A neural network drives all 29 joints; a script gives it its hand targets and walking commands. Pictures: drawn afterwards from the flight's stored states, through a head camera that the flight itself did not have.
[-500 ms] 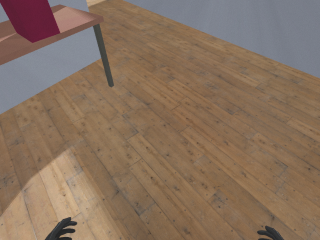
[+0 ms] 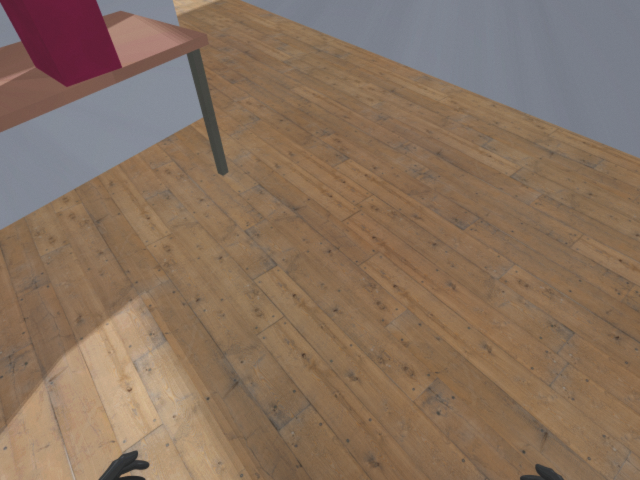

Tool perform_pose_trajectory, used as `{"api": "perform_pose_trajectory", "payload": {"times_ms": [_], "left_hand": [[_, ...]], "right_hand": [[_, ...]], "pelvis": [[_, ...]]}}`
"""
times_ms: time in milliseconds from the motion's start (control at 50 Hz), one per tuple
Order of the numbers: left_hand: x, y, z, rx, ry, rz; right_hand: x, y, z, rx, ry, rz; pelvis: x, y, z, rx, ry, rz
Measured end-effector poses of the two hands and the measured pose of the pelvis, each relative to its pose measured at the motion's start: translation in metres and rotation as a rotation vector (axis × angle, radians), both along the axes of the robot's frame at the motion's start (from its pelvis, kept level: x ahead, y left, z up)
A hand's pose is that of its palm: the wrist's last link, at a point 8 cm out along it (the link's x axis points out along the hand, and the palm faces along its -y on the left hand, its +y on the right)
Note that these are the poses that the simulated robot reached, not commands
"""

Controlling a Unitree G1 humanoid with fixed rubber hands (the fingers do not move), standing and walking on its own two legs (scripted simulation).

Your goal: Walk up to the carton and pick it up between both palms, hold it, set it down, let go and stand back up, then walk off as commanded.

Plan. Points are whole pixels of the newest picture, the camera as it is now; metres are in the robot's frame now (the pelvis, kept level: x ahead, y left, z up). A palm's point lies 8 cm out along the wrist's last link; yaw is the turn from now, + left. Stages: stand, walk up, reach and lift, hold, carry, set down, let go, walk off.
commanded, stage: stand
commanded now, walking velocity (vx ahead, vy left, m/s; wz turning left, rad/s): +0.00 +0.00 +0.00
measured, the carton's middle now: (57, 23) +1.42 +0.92 +0.07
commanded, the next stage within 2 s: none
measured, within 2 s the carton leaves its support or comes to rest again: neither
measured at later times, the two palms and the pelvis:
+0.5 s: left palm out of the picture +0.10 +0.30 -0.08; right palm out of the picture +0.11 -0.27 -0.10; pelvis +0.00 +0.00 +0.01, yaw +0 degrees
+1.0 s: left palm out of the picture +0.09 +0.31 -0.09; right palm out of the picture +0.10 -0.27 -0.10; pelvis -0.01 +0.00 +0.01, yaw +0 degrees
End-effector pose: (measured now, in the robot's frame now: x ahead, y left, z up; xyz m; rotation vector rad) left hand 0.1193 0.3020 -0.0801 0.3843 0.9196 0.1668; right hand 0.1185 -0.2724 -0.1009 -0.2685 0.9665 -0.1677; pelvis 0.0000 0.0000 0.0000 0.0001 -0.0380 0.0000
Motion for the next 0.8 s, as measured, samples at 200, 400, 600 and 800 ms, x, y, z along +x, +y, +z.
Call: {"api": "perform_pose_trajectory", "payload": {"times_ms": [200, 400, 600, 800], "left_hand": [[-0.008, 0.000, -0.002, -0.004, 0.032, 0.009], [-0.015, 0.002, -0.004, -0.003, 0.060, 0.018], [-0.020, 0.001, -0.004, -0.008, 0.069, 0.023], [-0.026, 0.001, -0.004, -0.010, 0.094, 0.029]], "right_hand": [[-0.003, -0.002, 0.000, -0.001, 0.023, -0.003], [-0.003, -0.002, 0.001, -0.001, 0.033, -0.005], [-0.008, -0.002, 0.001, -0.001, 0.051, -0.009], [-0.014, -0.002, 0.001, 0.001, 0.080, -0.014]], "pelvis": [[-0.002, 0.000, 0.003, 0.000, 0.008, 0.000], [-0.002, 0.000, 0.005, 0.000, 0.014, 0.000], [-0.005, 0.000, 0.006, -0.001, 0.017, 0.000], [-0.007, 0.001, 0.010, -0.002, 0.029, 0.000]]}}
